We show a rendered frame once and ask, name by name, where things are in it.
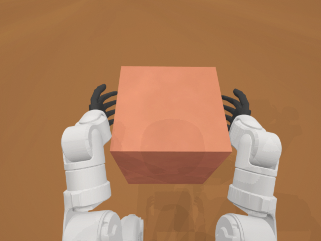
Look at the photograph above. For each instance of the right robot upper arm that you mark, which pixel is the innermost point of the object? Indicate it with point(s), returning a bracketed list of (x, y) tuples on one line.
[(236, 227)]

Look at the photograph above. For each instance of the robot left forearm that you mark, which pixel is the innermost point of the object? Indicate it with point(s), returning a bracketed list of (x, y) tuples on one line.
[(83, 155)]

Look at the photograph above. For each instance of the robot left hand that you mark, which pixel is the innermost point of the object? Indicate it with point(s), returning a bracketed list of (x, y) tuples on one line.
[(97, 101)]

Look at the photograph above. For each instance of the robot right hand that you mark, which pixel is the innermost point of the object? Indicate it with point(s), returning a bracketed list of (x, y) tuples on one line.
[(242, 107)]

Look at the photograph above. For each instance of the left robot upper arm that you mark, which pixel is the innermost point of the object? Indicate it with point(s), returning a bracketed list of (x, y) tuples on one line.
[(102, 225)]

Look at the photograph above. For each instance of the robot left thigh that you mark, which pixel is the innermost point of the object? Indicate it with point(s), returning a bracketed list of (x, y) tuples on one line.
[(132, 228)]

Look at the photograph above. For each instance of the robot right forearm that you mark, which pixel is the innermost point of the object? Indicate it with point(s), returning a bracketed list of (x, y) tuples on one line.
[(258, 153)]

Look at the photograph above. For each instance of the carton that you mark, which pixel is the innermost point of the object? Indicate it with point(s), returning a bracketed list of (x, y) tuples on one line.
[(169, 125)]

